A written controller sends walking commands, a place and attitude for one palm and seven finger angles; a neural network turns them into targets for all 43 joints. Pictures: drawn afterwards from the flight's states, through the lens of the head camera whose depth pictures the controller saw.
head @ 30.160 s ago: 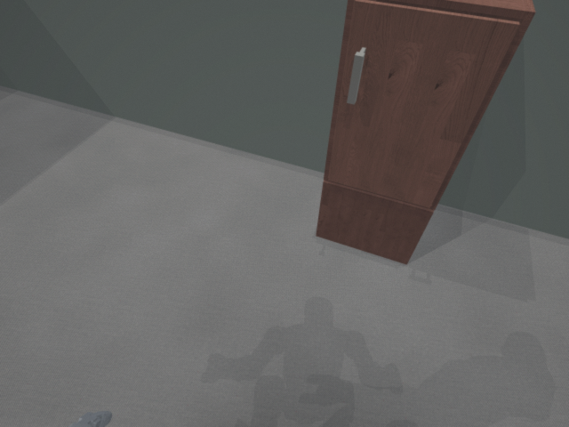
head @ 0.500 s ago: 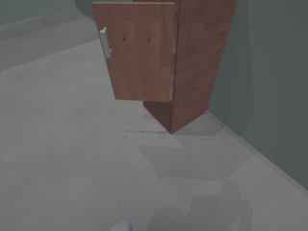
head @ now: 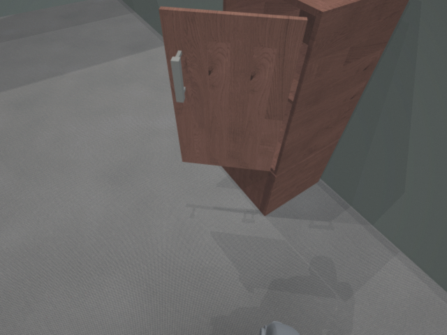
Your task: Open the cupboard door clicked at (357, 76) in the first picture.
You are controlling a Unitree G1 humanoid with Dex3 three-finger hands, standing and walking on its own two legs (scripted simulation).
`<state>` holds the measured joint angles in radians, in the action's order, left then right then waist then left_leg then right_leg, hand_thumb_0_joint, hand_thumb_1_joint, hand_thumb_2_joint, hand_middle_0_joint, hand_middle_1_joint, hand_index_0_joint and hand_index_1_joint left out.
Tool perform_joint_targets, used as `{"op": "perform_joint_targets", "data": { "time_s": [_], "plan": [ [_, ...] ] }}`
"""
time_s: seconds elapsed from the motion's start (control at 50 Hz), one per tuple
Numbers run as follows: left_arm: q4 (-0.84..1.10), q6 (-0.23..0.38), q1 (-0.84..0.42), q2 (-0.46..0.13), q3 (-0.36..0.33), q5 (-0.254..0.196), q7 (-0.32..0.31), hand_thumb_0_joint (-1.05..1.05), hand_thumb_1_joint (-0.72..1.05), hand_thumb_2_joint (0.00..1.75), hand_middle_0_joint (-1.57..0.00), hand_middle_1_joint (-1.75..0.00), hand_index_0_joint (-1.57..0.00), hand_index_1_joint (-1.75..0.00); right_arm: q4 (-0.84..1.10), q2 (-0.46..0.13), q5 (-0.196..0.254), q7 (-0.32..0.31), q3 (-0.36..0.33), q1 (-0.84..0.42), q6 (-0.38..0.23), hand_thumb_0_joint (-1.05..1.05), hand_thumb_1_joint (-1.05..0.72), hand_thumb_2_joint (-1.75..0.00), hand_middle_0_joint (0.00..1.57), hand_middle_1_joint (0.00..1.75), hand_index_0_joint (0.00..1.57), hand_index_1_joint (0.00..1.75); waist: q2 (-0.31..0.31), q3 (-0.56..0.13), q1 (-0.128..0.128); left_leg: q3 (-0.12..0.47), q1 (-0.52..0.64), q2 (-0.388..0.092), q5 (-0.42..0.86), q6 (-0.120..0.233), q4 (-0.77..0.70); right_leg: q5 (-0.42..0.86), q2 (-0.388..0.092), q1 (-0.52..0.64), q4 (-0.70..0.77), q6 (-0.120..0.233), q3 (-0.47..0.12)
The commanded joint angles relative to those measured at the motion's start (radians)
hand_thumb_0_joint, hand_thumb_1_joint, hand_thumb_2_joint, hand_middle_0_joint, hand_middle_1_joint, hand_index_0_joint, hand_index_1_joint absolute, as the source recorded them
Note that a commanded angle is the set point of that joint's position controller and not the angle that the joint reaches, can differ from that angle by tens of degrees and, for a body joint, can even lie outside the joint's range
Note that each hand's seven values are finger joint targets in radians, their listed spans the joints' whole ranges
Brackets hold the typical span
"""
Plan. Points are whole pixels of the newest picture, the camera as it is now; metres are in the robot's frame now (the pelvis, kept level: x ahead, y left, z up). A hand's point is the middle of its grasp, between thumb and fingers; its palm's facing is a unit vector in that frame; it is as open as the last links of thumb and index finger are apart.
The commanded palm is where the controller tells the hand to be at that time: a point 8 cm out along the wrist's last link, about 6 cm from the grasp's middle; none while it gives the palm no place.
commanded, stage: take the last steps up to it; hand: left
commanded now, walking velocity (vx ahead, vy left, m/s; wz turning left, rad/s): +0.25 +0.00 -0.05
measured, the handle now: (179, 76) +0.76 +0.19 +0.03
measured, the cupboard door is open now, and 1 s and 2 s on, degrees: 49 49 49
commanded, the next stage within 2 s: come to a stop and stand still in 0.22 s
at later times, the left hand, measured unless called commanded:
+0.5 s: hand (154, 310) +0.19 +0.16 -0.17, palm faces +0.04 -0.98 -0.22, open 7.1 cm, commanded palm none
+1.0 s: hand (161, 308) +0.19 +0.15 -0.17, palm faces +0.01 -0.97 -0.26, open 7.3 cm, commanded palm none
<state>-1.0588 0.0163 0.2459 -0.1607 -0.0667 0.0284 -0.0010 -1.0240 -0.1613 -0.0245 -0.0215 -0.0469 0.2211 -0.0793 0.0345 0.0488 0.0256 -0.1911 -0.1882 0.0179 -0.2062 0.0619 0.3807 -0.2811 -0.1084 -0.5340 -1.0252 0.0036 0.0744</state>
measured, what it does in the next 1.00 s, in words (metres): walks ahead: right foot, then left foot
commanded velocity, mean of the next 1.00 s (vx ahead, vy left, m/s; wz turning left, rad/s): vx -0.04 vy -0.01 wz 0.00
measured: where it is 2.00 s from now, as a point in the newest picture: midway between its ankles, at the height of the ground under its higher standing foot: outside the picture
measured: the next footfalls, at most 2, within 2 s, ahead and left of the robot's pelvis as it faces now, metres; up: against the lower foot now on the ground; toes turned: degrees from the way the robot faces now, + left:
right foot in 0.20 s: +0.17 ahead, -0.12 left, +0.00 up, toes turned -8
left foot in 0.54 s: +0.25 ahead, +0.07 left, +0.00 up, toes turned +3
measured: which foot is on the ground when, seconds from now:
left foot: down 0.00-0.22, up 0.24-0.52, down 0.54-1.00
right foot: up 0.00-0.18, down 0.20-0.56, up 0.58-0.82, down 0.84-1.00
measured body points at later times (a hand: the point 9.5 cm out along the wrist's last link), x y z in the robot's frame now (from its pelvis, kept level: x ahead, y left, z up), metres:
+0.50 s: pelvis +0.16 -0.02 +0.00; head +0.19 -0.02 +0.45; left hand +0.19 +0.22 -0.15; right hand +0.19 -0.25 -0.16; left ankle +0.22 +0.11 -0.72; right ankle +0.13 -0.11 -0.74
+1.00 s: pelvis +0.14 -0.03 -0.02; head +0.15 -0.05 +0.43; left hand +0.19 +0.20 -0.15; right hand +0.22 -0.28 -0.16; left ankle +0.19 +0.08 -0.72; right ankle +0.13 -0.13 -0.74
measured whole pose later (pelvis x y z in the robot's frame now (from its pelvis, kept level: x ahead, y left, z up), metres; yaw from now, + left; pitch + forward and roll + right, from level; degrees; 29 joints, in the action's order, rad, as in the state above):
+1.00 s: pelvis +0.14 -0.03 -0.02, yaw -2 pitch -2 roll +0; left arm -0.92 0.01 0.29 -0.15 -0.02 0.03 -0.05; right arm -0.91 -0.19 -0.01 -0.01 -0.06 0.19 0.04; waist -0.03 0.05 0.00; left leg -0.05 -0.41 -0.01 -0.39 0.00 0.82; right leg -0.36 0.00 -0.23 -0.64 0.04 0.06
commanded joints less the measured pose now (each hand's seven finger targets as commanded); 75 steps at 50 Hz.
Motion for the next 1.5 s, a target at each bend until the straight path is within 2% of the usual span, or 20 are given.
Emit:
{"op": "perform_joint_targets", "data": {
  "time_s": [0.0, 0.14, 0.16, 0.2, 0.26, 0.34, 0.42, 0.48, 0.52, 0.58, 0.74, 0.78, 0.8, 0.82, 0.84, 0.88, 1.0, 1.08, 1.28, 1.48],
  "plan": [
    [0.066, 0.003, -0.010, -0.010, 0.006, -0.001, 0.016, 0.00, 0.90, 0.90, -0.20, -0.30, -0.20, -0.30, -0.009, -0.110, -0.007, 0.000, -0.012, 0.132, 0.005, 0.00, -0.90, -0.90, 0.20, 0.30, 0.20, 0.30, -0.100, 0.017, -0.023, 0.187, 0.026, -0.303, 0.128, 0.122, -0.215, 0.050, -0.016, 0.028, 0.200, 0.000, -0.018],
    [0.081, 0.015, -0.005, -0.065, 0.003, -0.001, 0.015, 0.00, 0.90, 0.90, -0.20, -0.30, -0.20, -0.30, -0.048, -0.122, -0.008, 0.003, -0.004, 0.147, 0.024, 0.00, -0.90, -0.90, 0.20, 0.30, 0.20, 0.30, -0.059, 0.018, 0.012, 0.150, -0.011, -0.248, 0.147, 0.059, -0.026, 0.089, 0.059, 0.306, 0.486, 0.026, 0.046],
    [0.053, 0.025, 0.087, -0.105, -0.008, 0.000, 0.010, 0.00, 0.90, 0.90, -0.20, -0.30, -0.20, -0.30, -0.049, -0.107, 0.000, 0.005, 0.000, 0.143, 0.022, 0.00, -0.90, -0.90, 0.20, 0.30, 0.20, 0.30, 0.006, -0.033, 0.052, 0.103, -0.086, -0.184, 0.142, 0.020, 0.124, 0.126, 0.028, 0.481, 0.543, 0.050, -0.014],
    [-0.002, 0.039, 0.271, -0.242, -0.034, -0.014, -0.004, 0.00, 0.90, 0.90, -0.20, -0.30, -0.20, -0.30, -0.017, -0.080, 0.012, 0.014, 0.003, 0.132, 0.023, 0.00, -0.90, -0.90, 0.20, 0.30, 0.20, 0.30, 0.296, -0.130, 0.102, 0.034, -0.376, -0.007, -0.413, -0.058, 0.619, 0.275, -0.330, 0.718, 0.734, 0.249, -0.495],
    [0.041, 0.042, 0.117, -0.145, -0.012, -0.016, -0.020, 0.00, 0.90, 0.90, -0.20, -0.30, -0.20, -0.30, -0.014, -0.069, 0.012, 0.012, -0.003, 0.033, 0.035, 0.00, -0.90, -0.90, 0.20, 0.30, 0.20, 0.30, 0.052, -0.032, 0.044, 0.195, -0.432, -0.098, -0.247, -0.065, 0.757, 0.387, -0.263, 0.542, 0.753, 0.235, -0.315],
    [0.039, 0.056, 0.039, -0.070, 0.014, -0.010, -0.022, 0.00, 0.90, 0.90, -0.20, -0.30, -0.20, -0.30, -0.062, 0.010, 0.012, 0.013, 0.015, 0.125, 0.064, 0.00, -0.90, -0.90, 0.20, 0.30, 0.20, 0.30, 0.089, -0.050, -0.037, 0.143, -0.234, -0.085, -0.139, -0.103, 0.483, 0.695, -0.147, 0.400, 0.735, 0.153, -0.049],
    [0.021, 0.030, 0.019, -0.118, 0.010, -0.011, -0.036, 0.00, 0.90, 0.90, -0.20, -0.30, -0.20, -0.30, -0.057, -0.001, 0.018, 0.004, 0.020, 0.095, 0.083, 0.00, -0.90, -0.90, 0.20, 0.30, 0.20, 0.30, 0.099, -0.079, -0.029, 0.121, -0.123, -0.040, -0.060, -0.114, 0.251, 0.776, -0.123, 0.412, 0.639, 0.141, -0.046],
    [0.018, 0.001, 0.016, -0.139, 0.005, -0.019, -0.043, 0.00, 0.90, 0.90, -0.20, -0.30, -0.20, -0.30, -0.054, -0.073, 0.014, -0.001, 0.003, 0.109, 0.090, 0.00, -0.90, -0.90, 0.20, 0.30, 0.20, 0.30, 0.060, -0.069, -0.048, 0.154, 0.018, -0.082, 0.280, -0.089, 0.091, 0.530, -0.093, 0.316, 0.537, 0.076, -0.035],
    [0.032, -0.023, 0.079, -0.083, 0.017, -0.018, -0.053, 0.00, 0.90, 0.90, -0.20, -0.30, -0.20, -0.30, -0.030, -0.164, 0.007, -0.009, -0.016, 0.114, 0.090, 0.00, -0.90, -0.90, 0.20, 0.30, 0.20, 0.30, -0.150, -0.073, -0.036, 0.327, 0.048, -0.288, 0.668, 0.025, 0.080, 0.043, 0.025, 0.243, 0.440, 0.006, 0.012],
    [0.048, -0.052, 0.065, -0.084, 0.015, -0.024, -0.044, 0.00, 0.90, 0.90, -0.20, -0.30, -0.20, -0.30, -0.001, -0.192, 0.000, -0.036, -0.021, 0.075, 0.093, 0.00, -0.90, -0.90, 0.20, 0.30, 0.20, 0.30, -0.299, -0.087, -0.043, 0.432, -0.011, -0.378, 0.739, 0.155, -0.017, -0.356, 0.083, 0.202, 0.113, -0.008, -0.046],
    [0.082, -0.056, 0.077, -0.060, 0.006, -0.015, -0.026, 0.00, 0.90, 0.90, -0.20, -0.30, -0.20, -0.30, 0.068, -0.206, -0.005, -0.030, -0.040, -0.046, 0.102, 0.00, -0.90, -0.90, 0.20, 0.30, 0.20, 0.30, -0.192, -0.151, -0.024, 0.337, -0.010, -0.327, 0.367, 0.121, -0.003, -0.225, 0.082, 0.227, 0.253, -0.008, -0.042],
    [0.064, -0.047, 0.132, -0.064, 0.006, -0.011, -0.027, 0.00, 0.90, 0.90, -0.20, -0.30, -0.20, -0.30, 0.070, -0.195, 0.005, -0.022, -0.040, -0.048, 0.107, 0.00, -0.90, -0.90, 0.20, 0.30, 0.20, 0.30, -0.145, -0.147, 0.000, 0.305, -0.090, -0.267, 0.183, 0.067, 0.042, -0.026, 0.094, 0.365, 0.493, -0.007, -0.015],
    [0.069, -0.027, 0.205, -0.079, 0.033, -0.006, -0.057, 0.00, 0.90, 0.90, -0.20, -0.30, -0.20, -0.30, 0.128, -0.195, 0.032, -0.019, -0.048, -0.114, 0.084, 0.00, -0.90, -0.90, 0.20, 0.30, 0.20, 0.30, 0.028, -0.142, 0.051, 0.174, 0.011, -0.207, 0.242, -0.027, 0.244, 0.131, 0.024, 0.259, 0.751, -0.014, -0.149],
    [0.107, -0.004, 0.121, -0.161, 0.012, 0.011, -0.061, 0.00, 0.90, 0.90, -0.20, -0.30, -0.20, -0.30, 0.171, -0.138, 0.018, -0.004, -0.028, -0.050, 0.080, 0.00, -0.90, -0.90, 0.20, 0.30, 0.20, 0.30, 0.122, -0.104, -0.015, 0.125, -0.161, -0.097, 0.020, -0.077, 0.334, 0.605, -0.094, 0.397, 0.665, 0.007, -0.213],
    [0.164, -0.001, 0.072, -0.212, 0.003, 0.016, -0.049, 0.00, 0.90, 0.90, -0.20, -0.30, -0.20, -0.30, 0.191, -0.067, 0.014, 0.008, -0.020, -0.012, 0.085, 0.00, -0.90, -0.90, 0.20, 0.30, 0.20, 0.30, 0.192, -0.157, -0.035, 0.132, -0.239, -0.027, -0.229, -0.084, 0.411, 0.629, -0.186, 0.397, 0.597, 0.095, -0.293],
    [0.179, 0.015, 0.076, -0.162, 0.004, 0.010, -0.062, 0.00, 0.90, 0.90, -0.20, -0.30, -0.20, -0.30, 0.200, -0.075, 0.008, 0.008, -0.028, -0.052, 0.101, 0.00, -0.90, -0.90, 0.20, 0.30, 0.20, 0.30, 0.179, -0.115, -0.024, 0.166, -0.306, -0.030, -0.214, -0.060, 0.550, 0.748, -0.145, 0.407, 0.547, 0.142, -0.264],
    [0.215, -0.005, 0.042, -0.180, 0.009, -0.001, -0.057, 0.00, 0.90, 0.90, -0.20, -0.30, -0.20, -0.30, 0.181, -0.054, 0.013, 0.011, -0.008, 0.031, 0.095, 0.00, -0.90, -0.90, 0.20, 0.30, 0.20, 0.30, 0.107, -0.028, -0.055, 0.124, -0.069, -0.014, -0.093, -0.052, 0.207, 0.261, -0.083, 0.220, 0.588, 0.126, -0.201],
    [0.195, -0.024, 0.077, -0.117, 0.023, -0.007, -0.049, 0.00, 0.90, 0.90, -0.20, -0.30, -0.20, -0.30, 0.153, -0.131, -0.002, 0.008, -0.002, 0.048, 0.078, 0.00, -0.90, -0.90, 0.20, 0.30, 0.20, 0.30, -0.184, 0.063, -0.026, 0.392, -0.188, -0.194, -0.191, 0.046, -0.062, -0.126, 0.076, 0.219, 0.542, 0.030, -0.065],
    [0.133, -0.008, 0.128, -0.120, 0.030, -0.006, -0.031, 0.00, 0.90, 0.90, -0.20, -0.30, -0.20, -0.30, 0.091, -0.099, -0.005, 0.005, 0.018, 0.123, 0.077, 0.00, -0.90, -0.90, 0.20, 0.30, 0.20, 0.30, -0.004, 0.010, -0.037, 0.264, -0.166, -0.090, -0.231, -0.006, 0.002, -0.258, 0.006, 0.205, 0.706, 0.062, -0.169],
    [0.058, -0.005, 0.184, -0.090, 0.045, -0.008, -0.031, 0.00, 0.90, 0.90, -0.20, -0.30, -0.20, -0.30, 0.022, -0.092, -0.001, 0.000, 0.029, 0.164, 0.071, 0.00, -0.90, -0.90, 0.20, 0.30, 0.20, 0.30, -0.056, 0.045, -0.027, 0.308, -0.208, -0.116, -0.293, -0.004, -0.060, -0.227, 0.026, 0.213, 0.675, 0.051, -0.146]
  ]
}}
